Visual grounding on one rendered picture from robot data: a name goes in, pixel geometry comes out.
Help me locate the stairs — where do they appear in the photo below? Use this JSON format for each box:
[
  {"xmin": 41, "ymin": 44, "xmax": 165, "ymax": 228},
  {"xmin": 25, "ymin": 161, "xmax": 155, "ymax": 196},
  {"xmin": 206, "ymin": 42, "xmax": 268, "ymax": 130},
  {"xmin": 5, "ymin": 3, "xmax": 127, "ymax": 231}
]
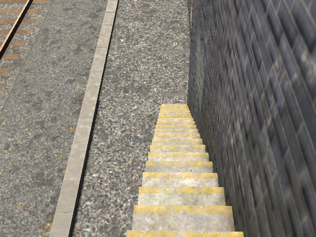
[{"xmin": 126, "ymin": 104, "xmax": 244, "ymax": 237}]

